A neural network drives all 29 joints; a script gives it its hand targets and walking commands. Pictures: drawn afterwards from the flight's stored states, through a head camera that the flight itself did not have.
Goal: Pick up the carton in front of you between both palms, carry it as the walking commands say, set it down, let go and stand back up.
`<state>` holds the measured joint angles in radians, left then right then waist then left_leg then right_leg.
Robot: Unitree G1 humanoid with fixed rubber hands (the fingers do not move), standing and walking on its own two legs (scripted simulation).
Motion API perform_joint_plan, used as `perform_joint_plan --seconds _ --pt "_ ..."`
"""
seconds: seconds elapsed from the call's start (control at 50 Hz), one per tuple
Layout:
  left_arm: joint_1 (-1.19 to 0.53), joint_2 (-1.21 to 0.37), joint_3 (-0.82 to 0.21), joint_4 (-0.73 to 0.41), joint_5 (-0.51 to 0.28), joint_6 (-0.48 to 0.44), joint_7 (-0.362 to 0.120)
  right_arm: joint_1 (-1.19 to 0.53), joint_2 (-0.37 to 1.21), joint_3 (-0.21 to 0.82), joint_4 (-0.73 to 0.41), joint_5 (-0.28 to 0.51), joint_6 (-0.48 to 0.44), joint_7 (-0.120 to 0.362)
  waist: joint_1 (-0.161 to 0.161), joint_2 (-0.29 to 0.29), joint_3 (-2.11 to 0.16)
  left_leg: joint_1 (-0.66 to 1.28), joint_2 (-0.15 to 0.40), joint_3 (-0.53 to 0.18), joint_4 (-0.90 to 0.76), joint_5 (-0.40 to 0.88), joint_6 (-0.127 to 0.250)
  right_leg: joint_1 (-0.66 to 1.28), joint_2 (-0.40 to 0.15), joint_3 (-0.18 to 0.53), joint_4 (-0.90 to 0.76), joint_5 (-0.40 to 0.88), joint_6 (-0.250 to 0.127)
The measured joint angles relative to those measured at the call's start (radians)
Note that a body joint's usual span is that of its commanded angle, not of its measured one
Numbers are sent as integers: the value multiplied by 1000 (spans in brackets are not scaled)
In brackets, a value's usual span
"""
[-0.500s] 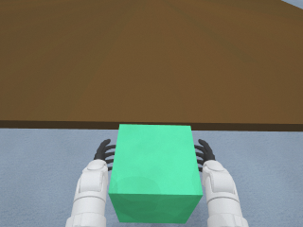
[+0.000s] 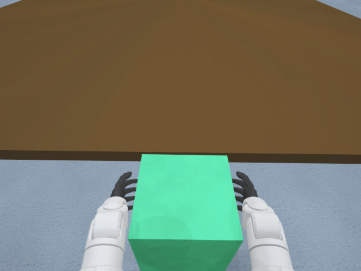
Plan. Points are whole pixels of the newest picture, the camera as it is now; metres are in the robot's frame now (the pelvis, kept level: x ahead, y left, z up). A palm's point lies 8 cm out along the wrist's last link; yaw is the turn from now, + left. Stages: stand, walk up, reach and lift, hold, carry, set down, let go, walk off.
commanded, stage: reach and lift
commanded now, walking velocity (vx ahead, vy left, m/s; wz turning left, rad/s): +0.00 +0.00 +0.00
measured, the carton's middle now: (183, 216) +0.29 +0.00 -0.04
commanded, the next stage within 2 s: hold in 0.16 s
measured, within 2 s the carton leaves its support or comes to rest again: neither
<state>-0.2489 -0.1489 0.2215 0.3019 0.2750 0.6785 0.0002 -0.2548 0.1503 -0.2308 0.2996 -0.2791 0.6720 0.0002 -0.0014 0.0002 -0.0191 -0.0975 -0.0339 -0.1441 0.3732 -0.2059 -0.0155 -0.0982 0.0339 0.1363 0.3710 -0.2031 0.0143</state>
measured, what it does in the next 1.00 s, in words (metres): stands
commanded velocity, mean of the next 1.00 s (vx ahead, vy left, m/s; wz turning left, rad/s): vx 0.00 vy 0.00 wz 0.00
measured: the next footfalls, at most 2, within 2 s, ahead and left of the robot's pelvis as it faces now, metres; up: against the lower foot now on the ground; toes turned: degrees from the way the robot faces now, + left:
none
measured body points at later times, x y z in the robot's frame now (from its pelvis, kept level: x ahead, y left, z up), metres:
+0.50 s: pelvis -0.01 +0.00 +0.00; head -0.06 +0.00 +0.45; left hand +0.29 +0.15 +0.04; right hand +0.29 -0.15 +0.04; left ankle +0.00 +0.13 -0.75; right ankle +0.00 -0.13 -0.75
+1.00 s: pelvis -0.01 +0.00 +0.00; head -0.05 +0.00 +0.45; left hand +0.29 +0.15 +0.04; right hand +0.29 -0.15 +0.04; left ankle +0.00 +0.13 -0.75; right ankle +0.00 -0.13 -0.75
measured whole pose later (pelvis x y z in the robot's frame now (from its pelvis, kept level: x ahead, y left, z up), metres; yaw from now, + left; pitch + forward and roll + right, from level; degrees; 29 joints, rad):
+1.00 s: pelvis -0.01 +0.00 +0.00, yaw +0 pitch -7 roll +0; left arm -0.28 -0.16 0.23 0.25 0.28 0.77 -0.01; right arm -0.28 0.16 -0.24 0.25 -0.29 0.75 0.01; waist 0.00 0.00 0.01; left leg -0.04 -0.03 -0.13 0.36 -0.19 -0.01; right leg -0.04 0.03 0.13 0.35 -0.19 0.01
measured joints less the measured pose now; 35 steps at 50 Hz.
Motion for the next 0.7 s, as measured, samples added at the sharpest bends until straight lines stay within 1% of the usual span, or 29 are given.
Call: perform_joint_plan --seconds 0.2,0.32,0.46,0.7 --pt "3 1 -7 -25 -3 26 0 2 -1 6 -23 5 24 0 2 0 6 18 1 3 -7 4 0 18 0 1 -7 5 0" --pt "15 3 -25 -85 -19 62 4 14 -3 25 -82 20 60 -3 1 0 3 40 1 3 -20 12 1 40 -2 0 -21 12 1" --pt "-27 -6 9 -45 6 89 -6 -27 6 -12 -40 -7 84 10 2 1 16 51 0 5 -13 14 1 52 -2 -1 -15 16 2" --pt "-60 -15 35 -31 17 77 -11 -56 14 -39 -30 -18 72 14 3 1 29 33 0 9 5 14 1 32 -2 -2 5 14 2"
